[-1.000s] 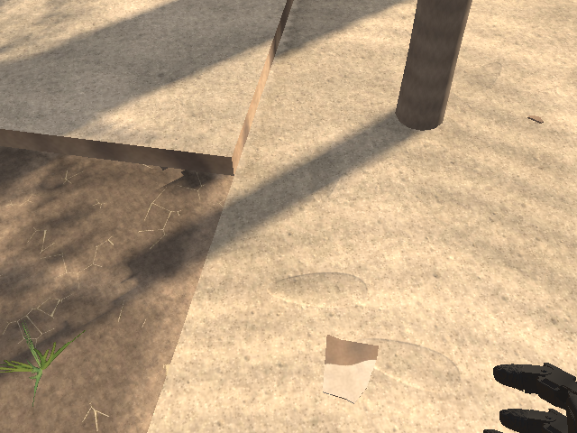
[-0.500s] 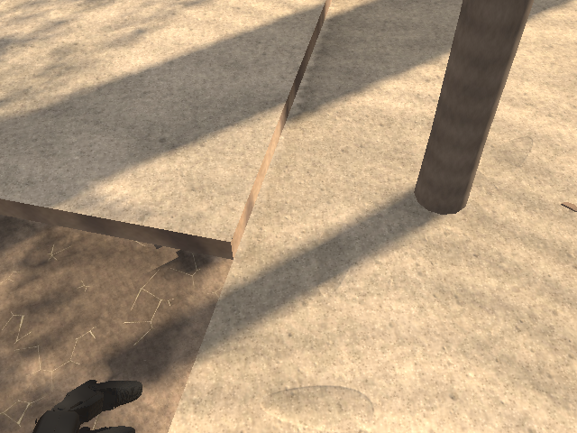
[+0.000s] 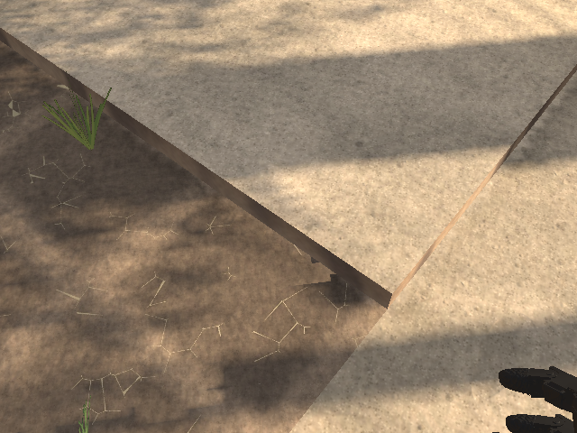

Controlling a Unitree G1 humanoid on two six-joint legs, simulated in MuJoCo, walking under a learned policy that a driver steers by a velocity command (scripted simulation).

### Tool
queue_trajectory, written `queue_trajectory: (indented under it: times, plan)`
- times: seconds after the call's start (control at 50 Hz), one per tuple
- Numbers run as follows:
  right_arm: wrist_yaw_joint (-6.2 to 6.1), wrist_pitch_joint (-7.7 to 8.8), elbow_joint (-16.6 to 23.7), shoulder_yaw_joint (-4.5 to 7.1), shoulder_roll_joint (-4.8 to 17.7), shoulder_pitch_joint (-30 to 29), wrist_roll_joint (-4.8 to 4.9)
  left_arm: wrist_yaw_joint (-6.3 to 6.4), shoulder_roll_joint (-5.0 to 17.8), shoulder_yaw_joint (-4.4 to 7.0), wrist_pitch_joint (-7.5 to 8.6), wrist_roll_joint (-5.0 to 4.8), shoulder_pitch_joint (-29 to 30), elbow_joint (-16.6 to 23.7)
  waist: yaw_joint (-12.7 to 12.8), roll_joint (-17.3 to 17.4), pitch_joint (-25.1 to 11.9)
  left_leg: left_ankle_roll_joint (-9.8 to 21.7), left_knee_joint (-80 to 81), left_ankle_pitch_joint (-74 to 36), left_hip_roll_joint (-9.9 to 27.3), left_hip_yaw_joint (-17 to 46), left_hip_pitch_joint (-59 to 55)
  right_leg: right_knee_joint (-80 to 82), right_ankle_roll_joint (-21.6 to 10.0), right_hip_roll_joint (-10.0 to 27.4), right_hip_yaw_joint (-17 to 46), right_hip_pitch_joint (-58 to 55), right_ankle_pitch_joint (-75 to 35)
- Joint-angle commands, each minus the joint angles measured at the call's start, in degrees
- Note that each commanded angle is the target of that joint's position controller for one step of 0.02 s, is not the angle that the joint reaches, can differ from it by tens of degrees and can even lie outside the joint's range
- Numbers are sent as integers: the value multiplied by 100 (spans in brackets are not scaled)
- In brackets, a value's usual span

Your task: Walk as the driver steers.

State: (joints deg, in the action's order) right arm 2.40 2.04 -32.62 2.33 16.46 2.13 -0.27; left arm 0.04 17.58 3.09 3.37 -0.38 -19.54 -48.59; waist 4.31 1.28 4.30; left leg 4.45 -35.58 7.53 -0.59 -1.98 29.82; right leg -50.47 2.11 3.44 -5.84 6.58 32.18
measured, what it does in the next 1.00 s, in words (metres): walks ahead, turning right: right foot, then left foot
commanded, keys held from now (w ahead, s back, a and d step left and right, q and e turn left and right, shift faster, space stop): e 0.94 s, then no key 0.06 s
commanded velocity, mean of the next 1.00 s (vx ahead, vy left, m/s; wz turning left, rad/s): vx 0.07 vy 0.00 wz -0.41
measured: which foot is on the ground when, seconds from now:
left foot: down 0.00-0.42, up 0.44-0.90, down 0.92-1.00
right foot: up 0.00-0.40, down 0.42-0.92, up 0.94-1.00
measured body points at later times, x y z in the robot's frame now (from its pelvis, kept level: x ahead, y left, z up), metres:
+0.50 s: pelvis +0.12 -0.02 +0.01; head +0.14 -0.05 +0.46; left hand +0.28 +0.22 -0.09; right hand +0.17 -0.32 -0.12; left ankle +0.10 +0.10 -0.67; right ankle +0.13 -0.10 -0.72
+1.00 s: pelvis +0.15 +0.01 +0.02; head +0.19 +0.01 +0.47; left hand +0.43 +0.18 -0.08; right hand +0.13 -0.31 -0.07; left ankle +0.22 +0.11 -0.72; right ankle +0.10 -0.09 -0.68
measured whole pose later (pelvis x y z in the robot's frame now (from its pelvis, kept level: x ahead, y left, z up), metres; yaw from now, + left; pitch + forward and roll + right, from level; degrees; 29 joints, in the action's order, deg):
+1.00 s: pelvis +0.15 +0.01 +0.02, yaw -31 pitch +2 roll +0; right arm -1.0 1.0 -43.1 4.4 16.3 8.6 -1.3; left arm 1.7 19.4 4.8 -2.8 -0.9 -8.5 -37.3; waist 0.6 -2.7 2.3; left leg 0.7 -27.1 13.0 -1.7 2.9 15.4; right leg -50.0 0.4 -7.7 10.7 25.5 27.3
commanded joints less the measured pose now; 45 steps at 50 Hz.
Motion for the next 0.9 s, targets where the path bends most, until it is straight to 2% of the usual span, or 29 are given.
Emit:
queue_trajectory:
  times: [0.02, 0.04, 0.06, 0.08, 0.1, 0.12, 0.16, 0.2, 0.26, 0.32, 0.36, 0.4, 0.42, 0.44, 0.46, 0.48, 0.5, 0.52, 0.54, 0.58, 0.64, 0.68, 0.72, 0.78, 0.84, 0.88, 0.9]
  plan:
    - [-90, 33, -5, 285, 966, 1706, -88, -92, 970, 115, 154, -253, 154, 490, -1115, 335, -2460, 1613, 816, -4311, 2281, 2543, -4679, -2792, -76, -20, 1165, 3101, 345]
    - [-82, 78, -116, 242, 793, 1372, -8, -37, 779, 62, 126, -215, 382, 545, -879, 79, -1735, 1307, 1023, -4012, 1934, 1929, -3813, -2251, -64, 176, 1038, 3148, -38]
    - [-89, 106, -152, 194, 625, 1064, 5, 22, 726, 74, 56, -139, 383, 463, -669, 79, -1316, 1142, 1262, -3698, 1735, 1559, -3107, -1914, -7, 284, 1016, 2946, -312]
    - [-80, 136, -181, 172, 555, 841, -40, 51, 691, 91, -65, -124, 124, 366, -414, 197, -1160, 1060, 1553, -3577, 1598, 1203, -2400, -1740, 48, 347, 1035, 2366, -568]
    - [-217, 112, -395, -27, 131, 1060, -135, -9, 150, -82, -301, 312, -383, 89, -264, -21, -1054, 757, 1729, -4142, 1597, 706, -1752, -1399, 41, 81, 854, 1477, -994]
    - [-249, 136, -449, -15, 244, 1005, -170, -40, 70, -64, -410, 302, -585, 35, -140, 174, -967, 734, 1798, -4395, 1499, 396, -1435, -1318, 64, -36, 735, 1240, -1179]
    - [-236, 145, -515, 57, 471, 739, -166, -91, 225, 9, -486, 180, -545, 64, -29, 523, -886, 716, 1847, -4268, 1404, 37, -1356, -1097, 30, -117, 636, 1363, -1485]
    - [-238, 96, -608, 65, 467, 715, -133, -123, 252, 18, -499, 160, -212, 185, -95, 605, -789, 646, 1884, -3565, 1350, -182, -1470, -545, -31, -45, 595, 1526, -1780]
    - [-282, 1, -755, 103, 510, 933, -142, -183, 206, -6, -524, 202, 371, 403, -344, 629, -661, 664, 1907, -2442, 1470, -206, -1700, 147, -117, -13, 453, 1593, -1939]
    - [-302, -116, -858, 174, 632, 1088, -153, -214, 260, 25, -561, 213, 601, 575, -463, 610, -602, 693, 1701, -1739, 1704, -62, -1931, 589, -220, -86, 343, 1541, -1516]
    - [-324, -188, -905, 227, 724, 1102, -130, -221, 269, 47, -563, 200, 618, 665, -484, 613, -537, 653, 1459, -1475, 1842, 50, -2056, 953, -343, -139, 280, 1444, -1199]
    - [-361, -248, -956, 268, 775, 1042, -80, -207, 214, 55, -491, 205, 423, 673, -330, 380, -538, 373, 836, -1068, 1713, -104, -1990, 1964, -509, -264, 219, 911, -1702]
    - [-361, -260, -1024, 265, 693, 1280, -111, -168, 430, 110, -408, 246, 282, 652, -303, -225, -618, 20, 110, -352, 1395, -362, -1810, 2730, -633, -54, 789, 525, -2472]
    - [-337, -292, -839, 180, 321, 1513, -175, -101, 1135, 261, -324, 263, 129, 721, -485, -1767, -696, -389, -1418, 1767, 614, -820, -794, 3036, -1054, 1399, 2727, -104, -4692]
    - [-467, -278, -498, 195, 429, 466, 33, -37, 1392, 385, -352, 22, 283, 928, -99, -2091, -705, -681, -2507, 3325, -233, -97, 396, 3278, -2338, 1889, 3788, -123, -4538]
    - [-505, -277, -489, 259, 696, 343, 65, -23, 1100, 302, -277, 17, 279, 964, -27, -1224, -825, -700, -3162, 3170, -72, 451, 594, 3273, -2369, 1716, 3516, -243, -4594]
    - [-524, -285, -560, 293, 675, 409, 90, 25, 943, 275, -219, 18, 471, 989, -192, -862, -802, -698, -3270, 2690, 42, 613, 683, 3164, -2098, 1446, 3041, -238, -4649]
    - [-571, -302, -694, 321, 639, 532, 48, 59, 834, 266, -221, -41, 743, 1066, -311, -489, -794, -746, -3099, 2291, 123, 661, 739, 3112, -1800, 1177, 2714, -220, -4452]
    - [-611, -313, -722, 364, 710, 572, -3, 101, 734, 244, -253, -108, 940, 1118, -385, -485, -774, -810, -2907, 1972, 184, 703, 707, 3094, -1638, 1041, 2546, -169, -4407]
    - [-593, -293, -761, 354, 555, 663, 27, 154, 662, 217, -323, -56, 876, 1156, -433, -648, -947, -934, -2859, 1616, 57, 655, 431, 3059, -1576, 801, 2349, -92, -4700]
    - [-583, -278, -745, 323, 421, 569, 68, 199, 805, 283, -392, -38, 826, 1227, -381, -665, -992, -1053, -2138, 1390, -18, 665, 404, 3031, -1558, 672, 2362, -183, -4495]
    - [-569, -260, -666, 311, 411, 416, 54, 265, 929, 328, -440, -58, 829, 1234, -357, -749, -955, -1124, -1561, 1340, -41, 732, 255, 3056, -1550, 632, 2554, -63, -3897]
    - [-537, -233, -644, 312, 437, 308, 63, 297, 1006, 360, -479, -35, 922, 1286, -328, -871, -892, -1139, -1133, 1264, -88, 763, 13, 3099, -1524, 561, 2709, 146, -3251]
    - [-476, -156, -620, 328, 517, 243, 79, 277, 1055, 393, -515, -10, 1056, 1359, -301, -999, -849, -1079, -630, 1287, -159, 807, -368, 3071, -1509, 517, 3030, 392, -2880]
    - [-393, -43, -616, 345, 579, 302, 105, 248, 1046, 406, -558, -41, 1168, 1420, -306, -1078, -931, -956, -16, 1298, -223, 812, -730, 2879, -1455, 496, 3391, 319, -3199]
    - [-326, 18, -727, 373, 600, 575, 118, 218, 982, 385, -595, -85, 1344, 1513, -464, -1097, -1018, -798, 826, 745, -245, 697, -1267, 2634, -1305, 341, 3462, 363, -3540]
    - [-306, 35, -790, 403, 648, 770, 104, 218, 919, 368, -614, -125, 1386, 1548, -582, -1026, -1032, -685, 1462, 176, -139, 661, -1733, 2459, -1114, 167, 3390, 555, -3330]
